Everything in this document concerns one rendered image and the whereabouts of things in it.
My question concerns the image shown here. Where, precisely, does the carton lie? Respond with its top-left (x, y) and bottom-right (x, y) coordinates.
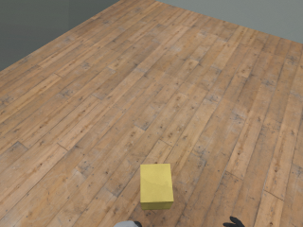
top-left (140, 164), bottom-right (174, 211)

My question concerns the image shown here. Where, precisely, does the robot right hand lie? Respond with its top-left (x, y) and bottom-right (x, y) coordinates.
top-left (223, 216), bottom-right (245, 227)

